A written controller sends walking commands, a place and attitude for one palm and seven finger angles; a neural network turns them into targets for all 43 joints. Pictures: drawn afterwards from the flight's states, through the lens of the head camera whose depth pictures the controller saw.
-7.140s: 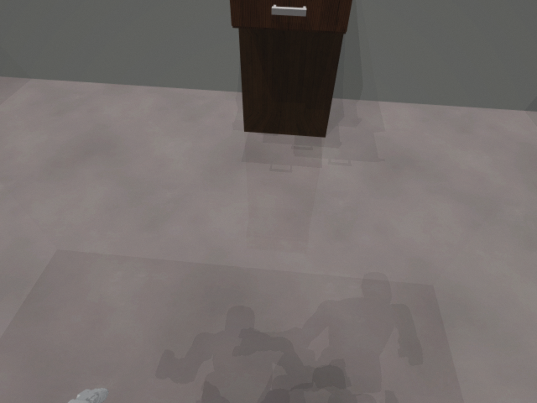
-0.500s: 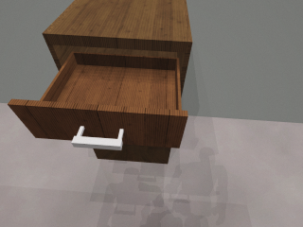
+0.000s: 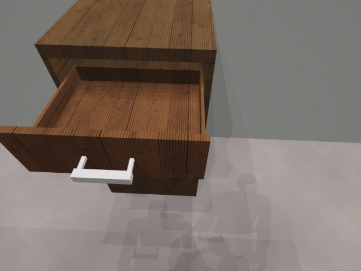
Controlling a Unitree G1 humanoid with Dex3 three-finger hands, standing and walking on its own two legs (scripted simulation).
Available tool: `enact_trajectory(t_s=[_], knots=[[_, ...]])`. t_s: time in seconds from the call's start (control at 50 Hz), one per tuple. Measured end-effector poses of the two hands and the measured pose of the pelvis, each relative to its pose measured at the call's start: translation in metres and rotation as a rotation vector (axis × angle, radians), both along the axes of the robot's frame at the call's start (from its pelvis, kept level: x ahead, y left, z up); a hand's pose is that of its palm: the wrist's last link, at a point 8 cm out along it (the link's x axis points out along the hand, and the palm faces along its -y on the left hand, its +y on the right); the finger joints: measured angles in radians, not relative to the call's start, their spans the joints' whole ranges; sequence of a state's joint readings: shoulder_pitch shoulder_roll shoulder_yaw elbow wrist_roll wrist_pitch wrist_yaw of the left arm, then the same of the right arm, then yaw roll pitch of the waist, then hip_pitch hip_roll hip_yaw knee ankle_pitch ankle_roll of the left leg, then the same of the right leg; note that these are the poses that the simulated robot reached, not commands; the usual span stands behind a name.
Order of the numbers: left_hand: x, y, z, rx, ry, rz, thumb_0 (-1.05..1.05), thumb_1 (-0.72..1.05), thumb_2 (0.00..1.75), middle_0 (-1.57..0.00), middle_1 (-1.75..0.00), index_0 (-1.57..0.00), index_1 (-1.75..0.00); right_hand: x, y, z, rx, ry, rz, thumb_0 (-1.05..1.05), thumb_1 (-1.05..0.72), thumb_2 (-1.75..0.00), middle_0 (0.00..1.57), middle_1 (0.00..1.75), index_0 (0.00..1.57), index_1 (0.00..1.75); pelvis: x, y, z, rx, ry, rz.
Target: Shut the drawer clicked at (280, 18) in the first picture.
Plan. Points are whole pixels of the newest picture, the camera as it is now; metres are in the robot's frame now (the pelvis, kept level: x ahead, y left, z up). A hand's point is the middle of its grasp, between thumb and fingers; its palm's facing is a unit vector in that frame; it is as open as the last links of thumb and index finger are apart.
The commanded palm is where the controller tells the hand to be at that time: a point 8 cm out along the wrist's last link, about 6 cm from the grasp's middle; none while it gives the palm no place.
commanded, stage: come to a stop and stand still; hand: left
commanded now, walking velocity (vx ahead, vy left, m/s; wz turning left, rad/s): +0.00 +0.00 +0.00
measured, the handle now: (105, 168) +0.32 +0.20 +0.04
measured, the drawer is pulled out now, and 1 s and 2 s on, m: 0.29 0.29 0.29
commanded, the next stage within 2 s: look again from close up in 0.32 s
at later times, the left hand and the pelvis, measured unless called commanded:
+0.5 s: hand out of the picture -0.01 +0.16 -0.18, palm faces +0.04 -0.98 -0.20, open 7.4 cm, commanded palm none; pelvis +0.00 +0.00 +0.00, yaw +0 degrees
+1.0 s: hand out of the picture +0.01 +0.20 -0.17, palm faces +0.02 -0.97 -0.23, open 7.4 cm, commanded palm +0.07 +0.25 -0.07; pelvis -0.02 +0.01 -0.01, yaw +0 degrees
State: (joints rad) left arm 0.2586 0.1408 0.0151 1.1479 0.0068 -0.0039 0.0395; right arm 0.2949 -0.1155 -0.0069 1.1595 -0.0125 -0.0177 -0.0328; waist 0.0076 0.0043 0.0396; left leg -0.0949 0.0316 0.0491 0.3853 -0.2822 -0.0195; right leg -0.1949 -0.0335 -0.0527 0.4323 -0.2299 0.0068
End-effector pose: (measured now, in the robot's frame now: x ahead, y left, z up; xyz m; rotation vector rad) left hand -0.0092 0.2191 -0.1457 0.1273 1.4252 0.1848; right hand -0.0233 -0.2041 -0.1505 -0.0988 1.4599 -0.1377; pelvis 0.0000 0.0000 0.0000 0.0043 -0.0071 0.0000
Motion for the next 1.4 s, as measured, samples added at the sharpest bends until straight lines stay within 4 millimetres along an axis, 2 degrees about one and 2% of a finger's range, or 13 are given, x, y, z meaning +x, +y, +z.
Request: enact_trajectory(t_s=[0.42, 0.52, 0.64, 0.8, 1.02, 1.04, 1.1, 1.16, 1.22, 1.26, 1.3, 1.34, 1.4], knots=[[-0.004, -0.011, -0.001, -0.014, 0.007, 0.009, 0.01, 0.91, 0.89, -0.2, -0.3, -0.2, -0.3, 0.019, -0.021, 0.003, -0.031, -0.034, 0.024, 0.0, -0.91, -0.9, 0.2, 0.3, 0.2, 0.3, 0.001, -0.009, 0.0, -0.003, 0.0, 0.004], [-0.002, -0.004, -0.003, 0.006, -0.023, -0.016, 0.0, 0.91, 0.89, -0.2, -0.3, -0.21, -0.3, 0.027, -0.023, -0.002, -0.035, -0.084, 0.029, 0.0, -0.92, -0.9, 0.2, 0.3, 0.2, 0.3, -0.003, -0.003, -0.006, -0.015, 0.009, 0.009], [0.011, 0.013, -0.002, 0.026, -0.081, -0.03, 0.0, 0.91, 0.89, -0.2, -0.3, -0.21, -0.3, 0.034, -0.015, -0.005, -0.035, -0.144, 0.048, 0.01, -0.93, -0.9, 0.2, 0.3, 0.2, 0.3, -0.006, 0.006, -0.009, -0.006, -0.011, 0.011], [0.025, 0.027, 0.004, 0.043, -0.132, -0.053, 0.0, 0.9, 0.89, -0.2, -0.3, -0.2, -0.3, 0.027, -0.008, -0.003, -0.026, -0.142, 0.061, 0.01, -0.94, -0.9, 0.2, 0.3, 0.2, 0.3, -0.013, 0.012, -0.007, 0.003, -0.021, 0.004], [0.015, 0.026, 0.003, 0.043, -0.104, -0.053, 0.0, 0.9, 0.89, -0.2, -0.3, -0.2, -0.3, 0.011, -0.002, -0.004, -0.011, -0.094, 0.055, 0.0, -0.92, -0.9, 0.2, 0.3, 0.2, 0.3, -0.017, 0.012, -0.006, 0.003, -0.02, 0.002], [0.021, 0.027, 0.008, 0.037, -0.153, 0.007, 0.01, 0.9, 0.89, -0.2, -0.3, -0.21, -0.3, 0.013, -0.004, -0.002, -0.02, -0.119, 0.049, 0.01, -0.92, -0.9, 0.2, 0.3, 0.2, 0.3, -0.018, 0.012, -0.007, 0.001, -0.018, 0.004], [0.07, 0.031, 0.059, 0.086, -0.549, 0.068, 0.01, 0.9, 0.89, -0.22, -0.31, -0.22, -0.31, 0.035, -0.015, 0.011, -0.076, -0.322, 0.05, 0.01, -0.93, -0.9, 0.2, 0.3, 0.2, 0.3, -0.02, 0.012, -0.008, 0.007, -0.007, 0.015], [0.116, 0.03, 0.114, 0.091, -0.922, 0.06, 0.02, 0.9, 0.89, -0.24, -0.34, -0.24, -0.34, 0.07, -0.027, 0.024, -0.106, -0.534, 0.071, 0.02, -0.92, -0.9, 0.2, 0.3, 0.2, 0.3, -0.026, 0.01, -0.013, 0.004, 0.02, 0.035], [0.138, 0.024, 0.149, 0.046, -1.233, -0.009, 0.01, 0.91, 0.89, -0.28, -0.38, -0.28, -0.38, 0.112, -0.038, 0.04, -0.125, -0.732, 0.099, 0.01, -0.92, -0.9, 0.2, 0.3, 0.2, 0.3, -0.034, 0.006, -0.024, 0.008, 0.068, 0.024], [0.138, 0.018, 0.156, -0.005, -1.38, -0.084, 0.01, 0.91, 0.89, -0.31, -0.41, -0.31, -0.41, 0.139, -0.044, 0.051, -0.134, -0.851, 0.132, 0.01, -0.92, -0.9, 0.2, 0.3, 0.2, 0.3, -0.04, 0.002, -0.035, 0.01, 0.1, 0.017], [0.129, 0.012, 0.151, -0.046, -1.448, -0.169, 0.0, 0.9, 0.89, -0.34, -0.45, -0.34, -0.45, 0.163, -0.049, 0.061, -0.141, -0.951, 0.169, 0.01, -0.91, -0.9, 0.2, 0.3, 0.2, 0.3, -0.045, -0.001, -0.047, 0.01, 0.123, 0.014], [0.116, 0.01, 0.139, -0.082, -1.434, -0.203, 0.0, 0.9, 0.89, -0.38, -0.49, -0.38, -0.49, 0.184, -0.05, 0.069, -0.148, -1.027, 0.201, 0.01, -0.91, -0.9, 0.2, 0.3, 0.2, 0.3, -0.049, -0.004, -0.057, 0.011, 0.14, 0.015], [0.095, 0.014, 0.121, -0.094, -1.361, -0.149, 0.01, 0.9, 0.89, -0.44, -0.55, -0.44, -0.55, 0.205, -0.047, 0.075, -0.154, -1.092, 0.239, 0.01, -0.91, -0.9, 0.2, 0.3, 0.2, 0.3, -0.05, -0.007, -0.067, 0.006, 0.153, 0.026]])
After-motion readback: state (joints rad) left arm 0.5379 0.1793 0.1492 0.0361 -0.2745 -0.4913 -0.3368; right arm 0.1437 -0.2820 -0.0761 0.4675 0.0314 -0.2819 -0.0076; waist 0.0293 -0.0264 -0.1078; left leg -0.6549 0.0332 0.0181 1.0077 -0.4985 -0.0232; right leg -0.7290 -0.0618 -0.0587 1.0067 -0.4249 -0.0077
